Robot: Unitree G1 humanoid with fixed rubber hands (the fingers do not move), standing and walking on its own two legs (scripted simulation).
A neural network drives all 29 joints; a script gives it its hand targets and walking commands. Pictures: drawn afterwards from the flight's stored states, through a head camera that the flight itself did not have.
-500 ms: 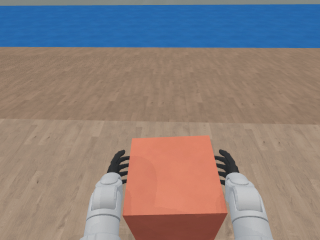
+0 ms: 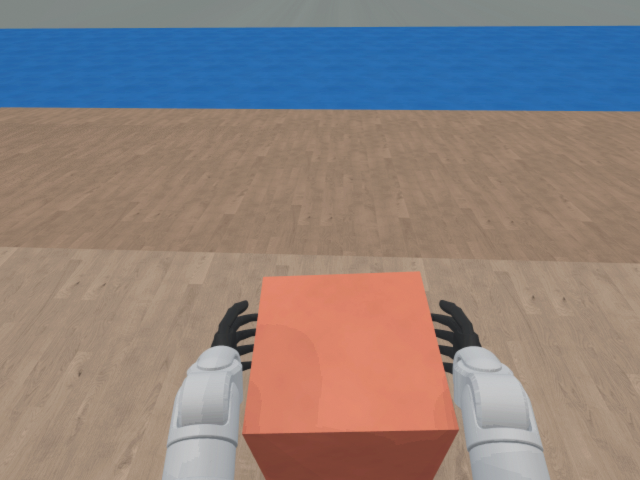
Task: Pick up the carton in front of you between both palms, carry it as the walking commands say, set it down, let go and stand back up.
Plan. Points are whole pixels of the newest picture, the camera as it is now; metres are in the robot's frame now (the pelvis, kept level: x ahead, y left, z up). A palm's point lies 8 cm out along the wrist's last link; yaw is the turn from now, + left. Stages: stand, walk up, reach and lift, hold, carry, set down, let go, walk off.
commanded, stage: hold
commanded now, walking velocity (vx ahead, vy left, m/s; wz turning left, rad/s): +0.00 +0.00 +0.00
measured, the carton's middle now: (345, 388) +0.28 +0.00 -0.02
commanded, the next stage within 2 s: carry in 0.14 s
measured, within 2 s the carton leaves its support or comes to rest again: neither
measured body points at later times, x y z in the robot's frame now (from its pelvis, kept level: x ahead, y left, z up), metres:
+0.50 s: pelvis +0.07 +0.01 -0.02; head +0.03 +0.01 +0.43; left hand +0.36 +0.16 +0.08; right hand +0.35 -0.15 +0.08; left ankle +0.00 +0.14 -0.75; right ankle +0.04 -0.11 -0.75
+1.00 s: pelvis +0.35 +0.03 -0.01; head +0.33 +0.05 +0.44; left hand +0.60 +0.17 +0.07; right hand +0.58 -0.14 +0.08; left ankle +0.18 +0.10 -0.75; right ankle +0.48 -0.09 -0.71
